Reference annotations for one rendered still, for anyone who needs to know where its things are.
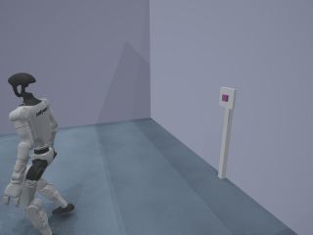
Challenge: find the left robot thigh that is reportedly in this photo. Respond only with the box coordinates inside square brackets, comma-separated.
[20, 161, 44, 211]

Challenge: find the robot left upper arm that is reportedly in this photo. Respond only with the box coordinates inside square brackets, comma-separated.
[9, 107, 34, 151]

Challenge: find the robot right forearm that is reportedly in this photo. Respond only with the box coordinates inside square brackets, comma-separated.
[47, 126, 58, 148]

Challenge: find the robot right upper arm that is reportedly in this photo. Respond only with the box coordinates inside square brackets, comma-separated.
[39, 98, 58, 129]

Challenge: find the button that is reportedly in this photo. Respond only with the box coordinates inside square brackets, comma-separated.
[222, 94, 229, 102]

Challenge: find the left robot hand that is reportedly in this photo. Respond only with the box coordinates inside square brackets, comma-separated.
[3, 182, 22, 208]

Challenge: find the robot right foot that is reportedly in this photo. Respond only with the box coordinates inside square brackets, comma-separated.
[52, 203, 75, 214]

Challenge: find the robot left forearm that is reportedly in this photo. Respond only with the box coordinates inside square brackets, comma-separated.
[11, 142, 31, 184]

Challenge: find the panel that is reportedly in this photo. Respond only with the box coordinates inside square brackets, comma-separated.
[218, 87, 237, 179]

